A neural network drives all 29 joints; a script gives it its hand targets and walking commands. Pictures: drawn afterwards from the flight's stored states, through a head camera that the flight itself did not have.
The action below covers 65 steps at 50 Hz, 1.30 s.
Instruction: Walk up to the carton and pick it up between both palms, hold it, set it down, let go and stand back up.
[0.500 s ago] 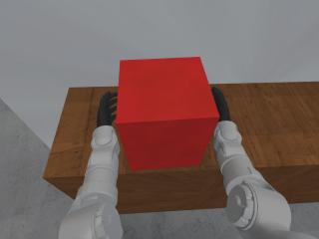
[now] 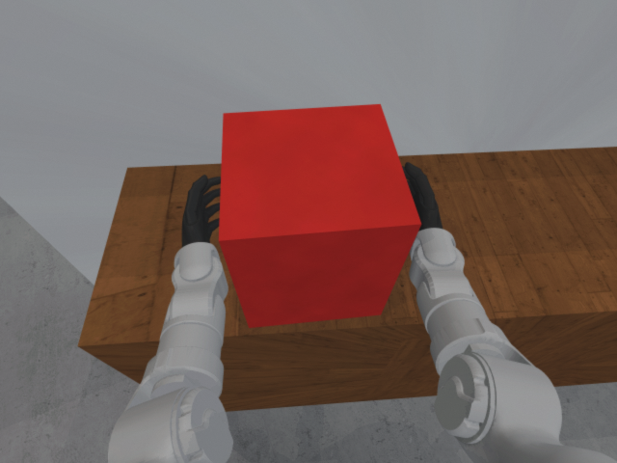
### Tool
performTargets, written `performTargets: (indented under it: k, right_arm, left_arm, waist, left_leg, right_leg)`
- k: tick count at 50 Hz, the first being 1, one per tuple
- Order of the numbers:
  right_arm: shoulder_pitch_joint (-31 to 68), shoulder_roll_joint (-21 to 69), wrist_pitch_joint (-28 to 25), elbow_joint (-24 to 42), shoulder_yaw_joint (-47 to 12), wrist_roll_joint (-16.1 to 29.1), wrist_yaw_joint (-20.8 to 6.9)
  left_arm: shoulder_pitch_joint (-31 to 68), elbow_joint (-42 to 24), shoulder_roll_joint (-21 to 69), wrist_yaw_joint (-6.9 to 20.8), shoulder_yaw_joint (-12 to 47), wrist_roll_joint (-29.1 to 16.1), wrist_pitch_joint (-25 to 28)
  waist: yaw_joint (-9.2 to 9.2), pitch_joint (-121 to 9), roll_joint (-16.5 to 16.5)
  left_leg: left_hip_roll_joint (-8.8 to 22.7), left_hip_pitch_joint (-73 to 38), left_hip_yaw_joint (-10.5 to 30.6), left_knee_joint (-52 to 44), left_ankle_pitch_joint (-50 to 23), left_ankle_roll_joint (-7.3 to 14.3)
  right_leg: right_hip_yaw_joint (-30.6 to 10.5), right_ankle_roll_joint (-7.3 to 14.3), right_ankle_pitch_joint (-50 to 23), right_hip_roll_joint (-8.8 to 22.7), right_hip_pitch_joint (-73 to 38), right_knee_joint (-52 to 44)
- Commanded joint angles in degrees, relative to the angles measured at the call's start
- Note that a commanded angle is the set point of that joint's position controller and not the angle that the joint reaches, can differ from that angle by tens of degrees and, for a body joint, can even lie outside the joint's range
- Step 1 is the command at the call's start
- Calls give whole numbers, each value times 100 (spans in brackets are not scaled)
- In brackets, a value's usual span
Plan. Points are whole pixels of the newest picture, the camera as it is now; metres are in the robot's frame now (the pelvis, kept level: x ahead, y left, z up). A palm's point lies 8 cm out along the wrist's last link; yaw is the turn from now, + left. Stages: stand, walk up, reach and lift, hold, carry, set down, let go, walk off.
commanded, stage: set down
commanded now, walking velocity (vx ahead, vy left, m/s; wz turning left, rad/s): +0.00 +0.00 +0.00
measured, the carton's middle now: (309, 224) +0.45 +0.07 +0.02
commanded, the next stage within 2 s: none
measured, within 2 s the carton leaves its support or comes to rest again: rests again in 0.18 s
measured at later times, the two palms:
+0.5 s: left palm (191, 237) +0.38 +0.22 +0.04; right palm (414, 217) +0.46 -0.07 +0.05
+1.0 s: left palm (159, 232) +0.37 +0.25 +0.07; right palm (437, 210) +0.45 -0.10 +0.08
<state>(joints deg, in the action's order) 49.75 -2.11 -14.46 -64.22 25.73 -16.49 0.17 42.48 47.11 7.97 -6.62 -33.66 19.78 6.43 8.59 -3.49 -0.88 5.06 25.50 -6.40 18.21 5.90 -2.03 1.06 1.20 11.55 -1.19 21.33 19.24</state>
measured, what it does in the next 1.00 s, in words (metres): stands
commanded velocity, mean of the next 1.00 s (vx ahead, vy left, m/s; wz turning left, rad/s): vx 0.00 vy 0.00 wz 0.00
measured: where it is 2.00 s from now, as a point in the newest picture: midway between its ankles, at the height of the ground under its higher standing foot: outside the picture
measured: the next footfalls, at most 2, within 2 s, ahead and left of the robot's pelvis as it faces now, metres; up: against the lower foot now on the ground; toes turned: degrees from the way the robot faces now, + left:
none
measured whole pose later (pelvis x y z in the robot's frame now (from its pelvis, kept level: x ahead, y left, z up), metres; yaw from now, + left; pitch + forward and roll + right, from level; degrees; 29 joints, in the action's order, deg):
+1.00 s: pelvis -0.04 +0.00 -0.02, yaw +1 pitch +20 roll -2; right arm 61.1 -16.4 -0.6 -76.5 4.5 8.8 -1.8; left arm 53.0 60.7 -6.2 -12.5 -10.0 -4.4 -2.9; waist 9.9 -13.3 -0.6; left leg 5.7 42.1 -2.6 28.6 6.3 -1.6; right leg 3.2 1.2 11.9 -1.9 36.0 27.9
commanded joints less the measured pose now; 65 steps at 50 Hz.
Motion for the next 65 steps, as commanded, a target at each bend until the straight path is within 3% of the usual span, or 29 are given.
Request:
performTargets:
  k: [1, 7, 11, 12, 13, 14, 15, 17, 19, 20, 21, 23, 24, 25, 26, 27, 34, 40, 47, 52, 53, 54, 58, 65]
  right_arm:
    - [2936, 1416, -90, 320, -1033, -130, -509]
    - [3112, 670, 90, 482, -1059, 397, -296]
    - [3283, 252, 253, 631, -1379, 954, -124]
    - [3397, 409, 279, 670, -1461, 1028, -101]
    - [3356, -78, 315, 674, -1490, 1175, -73]
    - [3527, 411, 351, 680, -1593, 1210, -44]
    - [3427, -117, 383, 719, -1558, 1289, -33]
    - [3512, -53, 414, 727, -1625, 1372, 5]
    - [3597, -454, 407, 855, -1616, 1482, 19]
    - [3602, -286, 451, 679, -1642, 1496, 40]
    - [3684, -550, 442, 929, -1626, 1560, 28]
    - [3735, -567, 520, 758, -1701, 1667, 39]
    - [3771, -1026, 522, 1011, -1696, 1765, 42]
    - [3773, -883, 587, 667, -1763, 1787, 47]
    - [3881, -1100, 569, 1007, -1706, 1849, 57]
    - [3837, -1063, 625, 764, -1752, 1855, 51]
    - [4045, -1834, 815, 822, -1864, 2176, 41]
    - [4199, -2069, 1090, 304, -1981, 2331, -25]
    - [4325, -2160, 1125, -242, -2075, 2535, -212]
    - [4356, -2434, 973, -175, -2081, 2706, -335]
    - [4329, -2386, 974, -377, -2101, 2684, -359]
    - [4265, -2552, 900, -160, -2053, 2731, -381]
    - [4231, -2655, 777, -219, -2080, 2754, -435]
    - [4121, -2941, 599, 297, -2116, 2866, -442]
  left_arm:
    - [2601, -296, 817, 275, 1111, 70, 194]
    - [2641, -596, 292, -87, 1081, -193, 317]
    - [2645, -719, 12, -319, 1229, -490, 239]
    - [2704, -758, 184, -336, 1327, -562, 224]
    - [2708, -740, -239, -371, 1303, -647, 163]
    - [2735, -742, 217, -385, 1439, -724, 186]
    - [2794, -745, -292, -375, 1356, -764, 105]
    - [2768, -753, -161, -397, 1463, -870, 77]
    - [2797, -971, -401, -451, 1497, -958, 5]
    - [2787, -778, -257, -471, 1556, -984, -23]
    - [2901, -1146, -426, -498, 1566, -1046, -85]
    - [2886, -989, -390, -542, 1692, -1146, -198]
    - [2941, -1304, -750, -579, 1693, -1240, -277]
    - [2833, -909, -593, -591, 1760, -1258, -340]
    - [3012, -1406, -750, -619, 1804, -1371, -376]
    - [2902, -1112, -672, -634, 1847, -1360, -450]
    - [3091, -1274, -1321, -732, 2002, -1725, -772]
    - [3326, -475, -1747, -687, 2037, -1951, -939]
    - [3843, 420, -2091, -574, 2432, -2421, -632]
    - [4084, 246, -2220, -554, 2755, -2743, -467]
    - [4061, 503, -2182, -533, 2811, -2760, -436]
    - [4032, 137, -2224, -540, 2879, -2826, -407]
    - [3970, 240, -2267, -498, 2914, -2848, -347]
    - [3728, -327, -2465, -442, 2758, -2788, -408]
  waist:
    - [251, -3683, -329]
    - [251, -4097, -81]
    - [272, -4445, -89]
    - [251, -4477, -126]
    - [256, -4675, -151]
    - [222, -4552, -220]
    - [206, -4788, -268]
    - [163, -4858, -328]
    - [185, -5234, -256]
    - [144, -4986, -294]
    - [167, -5421, -209]
    - [134, -5253, -220]
    - [148, -5700, -157]
    - [116, -5222, -225]
    - [109, -5725, -141]
    - [95, -5391, -146]
    - [94, -5575, -188]
    - [150, -4919, -407]
    - [164, -4529, -341]
    - [73, -4960, -41]
    - [51, -4765, -58]
    - [21, -5114, 58]
    - [14, -5234, 51]
    - [20, -5737, -155]
  left_leg:
    - [-435, -1403, -447, 449, -2551, 235]
    - [-437, -1661, -344, 827, -3157, 132]
    - [-430, -1651, -239, 1063, -3308, 95]
    - [-423, -1625, -197, 1111, -3277, 100]
    - [-425, -1669, -207, 1150, -3314, 70]
    - [-418, -1548, -137, 1198, -3208, 112]
    - [-428, -1549, -172, 1184, -3149, 83]
    - [-414, -1457, -104, 1225, -3065, 92]
    - [-395, -1595, -70, 1301, -3255, 36]
    - [-383, -1532, -26, 1347, -3129, 61]
    - [-378, -1698, -24, 1375, -3309, 14]
    - [-359, -1653, 45, 1446, -3218, 29]
    - [-369, -1789, 33, 1481, -3396, -18]
    - [-349, -1627, 99, 1492, -3177, 17]
    - [-360, -1772, 91, 1525, -3333, -23]
    - [-344, -1719, 141, 1555, -3236, -20]
    - [-354, -1652, 219, 1571, -2999, -59]
    - [-388, -1055, 231, 1330, -2049, 26]
    - [-386, -587, 261, 1170, -1163, 27]
    - [-356, -883, 330, 1295, -1387, -85]
    - [-345, -841, 361, 1318, -1299, -75]
    - [-339, -1024, 385, 1342, -1510, -124]
    - [-336, -1152, 430, 1484, -1790, -144]
    - [-363, -1177, 428, 1556, -2416, -139]
  right_leg:
    - [72, -343, -2932, -43, -1559, 259]
    - [74, -228, -2667, -182, -925, 222]
    - [60, -188, -2735, -254, -797, 316]
    - [73, -197, -2697, -262, -713, 332]
    - [56, -192, -2835, -284, -784, 390]
    - [53, -213, -2700, -269, -615, 379]
    - [33, -218, -2870, -269, -808, 428]
    - [33, -238, -2871, -276, -731, 484]
    - [56, -218, -2970, -321, -619, 539]
    - [65, -205, -2735, -311, -402, 519]
    - [84, -184, -2855, -347, -410, 518]
    - [91, -158, -2589, -349, -149, 513]
    - [82, -154, -2802, -382, -240, 543]
    - [91, -145, -2491, -376, -27, 538]
    - [94, -153, -2619, -394, -48, 537]
    - [113, -134, -2452, -393, 108, 548]
    - [77, -177, -2254, -408, 171, 579]
    - [-30, -233, -1399, -308, 153, 498]
    - [-48, -184, -305, -189, 442, 438]
    - [63, -154, -457, -212, 701, 516]
    - [78, -143, -319, -201, 813, 525]
    - [112, -135, -560, -225, 790, 555]
    - [161, -158, -779, -238, 907, 614]
    - [181, -324, -1856, -269, 390, 813]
